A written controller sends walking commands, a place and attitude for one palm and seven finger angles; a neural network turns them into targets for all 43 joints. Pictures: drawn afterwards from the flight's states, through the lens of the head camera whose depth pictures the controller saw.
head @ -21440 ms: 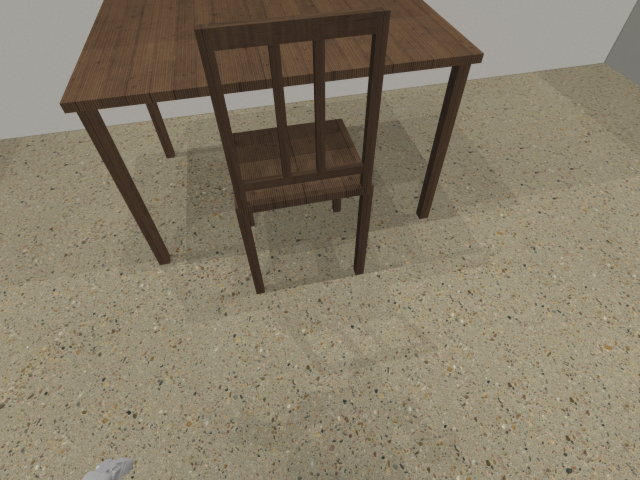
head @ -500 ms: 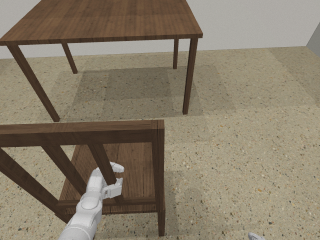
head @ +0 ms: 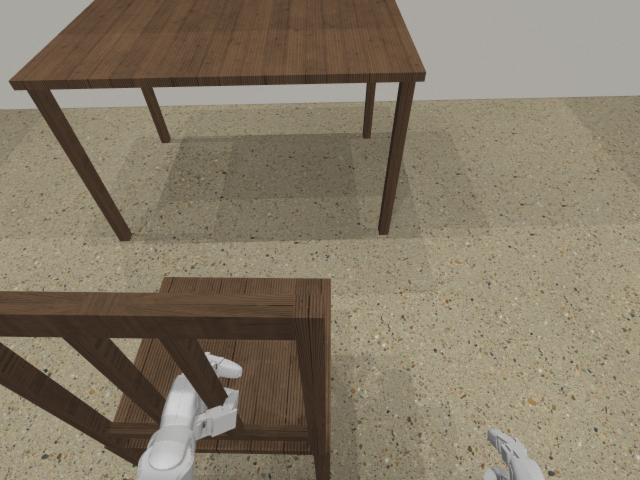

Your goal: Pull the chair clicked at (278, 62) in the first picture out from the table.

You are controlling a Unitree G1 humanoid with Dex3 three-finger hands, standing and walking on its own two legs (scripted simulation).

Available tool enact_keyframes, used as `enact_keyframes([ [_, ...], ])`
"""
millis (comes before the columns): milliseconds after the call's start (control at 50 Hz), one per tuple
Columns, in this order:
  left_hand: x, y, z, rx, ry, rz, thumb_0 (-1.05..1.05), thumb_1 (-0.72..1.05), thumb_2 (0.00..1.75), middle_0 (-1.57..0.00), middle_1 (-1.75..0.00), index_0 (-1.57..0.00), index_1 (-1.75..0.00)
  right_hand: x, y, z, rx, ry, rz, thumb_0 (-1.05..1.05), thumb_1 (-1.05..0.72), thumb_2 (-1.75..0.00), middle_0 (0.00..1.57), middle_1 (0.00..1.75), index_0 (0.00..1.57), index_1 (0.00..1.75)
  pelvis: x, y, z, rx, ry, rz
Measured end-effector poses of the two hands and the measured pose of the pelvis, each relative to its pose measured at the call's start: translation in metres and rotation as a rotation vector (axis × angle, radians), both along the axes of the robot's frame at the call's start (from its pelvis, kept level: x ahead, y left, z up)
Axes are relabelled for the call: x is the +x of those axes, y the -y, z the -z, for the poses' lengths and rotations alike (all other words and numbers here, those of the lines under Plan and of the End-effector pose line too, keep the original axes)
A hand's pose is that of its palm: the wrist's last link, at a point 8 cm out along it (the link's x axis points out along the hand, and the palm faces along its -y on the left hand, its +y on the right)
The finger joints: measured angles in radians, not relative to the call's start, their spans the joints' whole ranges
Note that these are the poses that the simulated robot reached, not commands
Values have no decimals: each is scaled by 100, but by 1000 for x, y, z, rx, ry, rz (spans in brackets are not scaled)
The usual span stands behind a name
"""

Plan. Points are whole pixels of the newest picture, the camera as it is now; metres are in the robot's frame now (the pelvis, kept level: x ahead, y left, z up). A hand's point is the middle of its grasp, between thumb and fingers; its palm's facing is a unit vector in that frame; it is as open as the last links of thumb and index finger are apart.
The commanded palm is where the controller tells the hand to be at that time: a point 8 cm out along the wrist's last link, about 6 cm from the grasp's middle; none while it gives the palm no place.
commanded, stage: stop walking, hand still on the chair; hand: left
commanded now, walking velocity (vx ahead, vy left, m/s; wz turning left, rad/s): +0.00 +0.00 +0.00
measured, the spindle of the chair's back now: (140, 390) +0.24 +0.26 -0.05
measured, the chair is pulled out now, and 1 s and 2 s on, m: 0.70 0.70 0.70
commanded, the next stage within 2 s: open the thumb and straighten the fingers in 0.08 s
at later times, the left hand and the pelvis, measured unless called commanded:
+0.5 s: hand (223, 401) +0.23 +0.16 -0.08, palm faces +0.10 -0.98 -0.16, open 10.2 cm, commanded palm +0.20 +0.20 -0.06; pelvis +0.01 +0.00 -0.03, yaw +1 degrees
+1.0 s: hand (217, 414) +0.22 +0.16 -0.08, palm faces +0.10 -0.98 -0.18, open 17.3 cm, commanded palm +0.19 +0.21 -0.06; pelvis +0.03 +0.00 -0.05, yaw +2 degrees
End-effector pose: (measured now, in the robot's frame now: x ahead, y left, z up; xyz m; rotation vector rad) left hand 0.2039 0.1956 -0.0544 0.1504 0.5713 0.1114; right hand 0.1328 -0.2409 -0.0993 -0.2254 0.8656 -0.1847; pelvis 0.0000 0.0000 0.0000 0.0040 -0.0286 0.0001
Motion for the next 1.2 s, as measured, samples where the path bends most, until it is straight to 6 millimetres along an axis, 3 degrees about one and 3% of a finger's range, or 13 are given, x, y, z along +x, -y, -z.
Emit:
enact_keyframes([
  [120, 0, 0, 0, -4, -5, -18, 10, 62, 82, -34, -125, -50, -145, 13, 2, -5, 0, 19, -10, 1, -90, -90, 20, 30, 20, 30, 3, 4, 0, -1, -2, -2],
  [300, 2, -1, 0, -28, 12, -41, 9, 59, 79, -36, -131, -50, -145, 13, 5, -1, 49, 43, 4, 1, -90, -90, 20, 30, 20, 30, 5, 8, 7, -1, -68, -12],
  [380, 5, -5, -1, -17, 24, -24, 5, 42, 68, -42, -137, -50, -145, 13, 10, 6, 41, 72, 6, 1, -90, -90, 20, 30, 20, 30, 5, 7, 16, 0, -111, -10],
  [500, 8, -9, 2, -9, 6, -32, 2, -5, 44, -44, -135, -47, -138, 18, 14, 17, 23, 96, 9, 1, -90, -90, 20, 30, 20, 30, 9, 3, 27, 2, -161, -11],
  [660, 6, -11, 6, -5, -23, -42, 1, -43, 25, -33, -99, -34, -100, 31, 7, 24, 15, 129, -5, 1, -90, -90, 20, 30, 20, 30, 17, 1, 38, -4, -197, -22],
  [920, -3, -14, 9, -1, -38, -41, -1, -53, 20, -7, -20, -7, -20, 49, -4, 26, 8, 165, -33, 1, -90, -90, 20, 30, 20, 30, 26, -3, 48, -19, -229, -37],
  [1080, -10, -17, 12, -4, -45, -47, -1, -54, 20, -2, -4, -2, -4, 51, -9, 28, 2, 164, -40, 1, -90, -90, 20, 30, 20, 30, 25, -5, 52, -24, -239, -40],
  [1200, -32, -17, 11, -3, -67, -51, -1, -54, 20, -1, -1, -1, -1, 51, -11, 26, 6, 178, -23, 1, -90, -90, 20, 30, 20, 30, 24, -7, 55, -27, -244, -39],
])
